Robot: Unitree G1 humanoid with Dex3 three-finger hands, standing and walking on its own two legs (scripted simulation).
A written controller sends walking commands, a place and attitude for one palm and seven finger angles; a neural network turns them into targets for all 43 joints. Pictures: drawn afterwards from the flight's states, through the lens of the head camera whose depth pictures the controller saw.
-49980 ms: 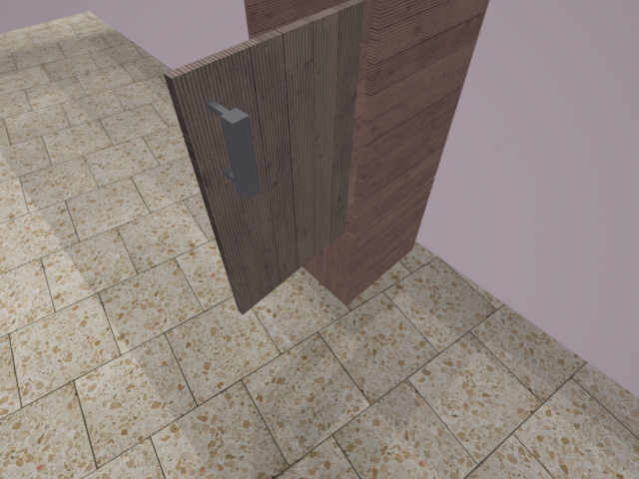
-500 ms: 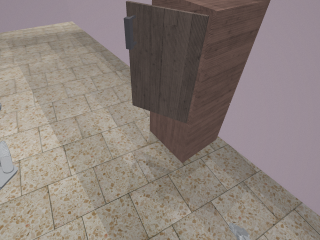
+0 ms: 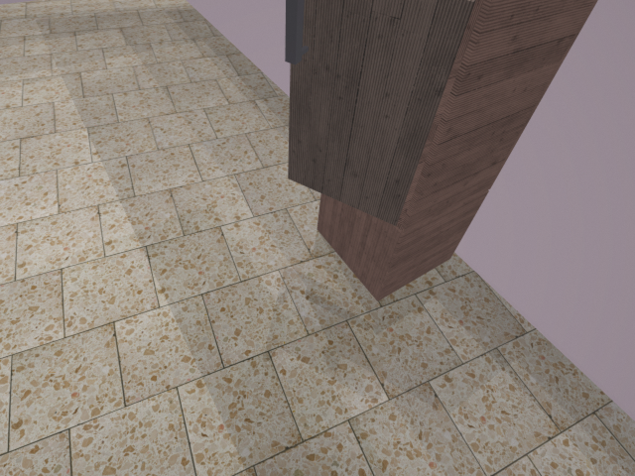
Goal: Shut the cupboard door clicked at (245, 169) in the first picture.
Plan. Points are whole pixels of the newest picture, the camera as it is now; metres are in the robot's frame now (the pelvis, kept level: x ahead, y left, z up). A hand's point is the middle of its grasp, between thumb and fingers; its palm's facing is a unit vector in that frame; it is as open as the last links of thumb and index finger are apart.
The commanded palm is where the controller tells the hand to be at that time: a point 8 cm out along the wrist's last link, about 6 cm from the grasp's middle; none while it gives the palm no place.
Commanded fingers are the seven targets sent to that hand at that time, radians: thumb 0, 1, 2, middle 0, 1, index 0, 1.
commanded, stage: let the arm hang, fingers relaxed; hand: left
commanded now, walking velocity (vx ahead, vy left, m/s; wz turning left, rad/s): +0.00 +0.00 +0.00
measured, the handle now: (300, 25) +0.94 +0.10 +0.13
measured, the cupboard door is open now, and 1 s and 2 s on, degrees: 27 27 27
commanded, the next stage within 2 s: look to check the result in 0.74 s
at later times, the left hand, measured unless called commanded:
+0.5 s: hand out of the picture +0.03 +0.22 -0.16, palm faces -0.02 -0.96 -0.28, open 7.4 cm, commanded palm none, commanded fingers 0.00 0.90 0.90 -0.20 -0.30 -0.20 -0.30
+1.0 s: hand out of the picture +0.06 +0.23 -0.15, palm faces -0.02 -0.95 -0.30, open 7.4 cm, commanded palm none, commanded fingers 0.00 0.90 0.90 -0.20 -0.30 -0.20 -0.30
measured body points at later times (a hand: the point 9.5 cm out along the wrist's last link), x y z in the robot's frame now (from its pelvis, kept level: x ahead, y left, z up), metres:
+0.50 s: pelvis +0.00 +0.01 +0.01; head +0.00 +0.00 +0.46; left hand +0.03 +0.27 -0.14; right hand +0.01 -0.25 -0.15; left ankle +0.02 +0.11 -0.74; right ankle -0.02 -0.10 -0.74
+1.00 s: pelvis +0.01 +0.00 +0.01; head +0.01 +0.00 +0.46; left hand +0.06 +0.28 -0.13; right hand +0.05 -0.28 -0.14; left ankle +0.02 +0.11 -0.74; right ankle -0.02 -0.10 -0.74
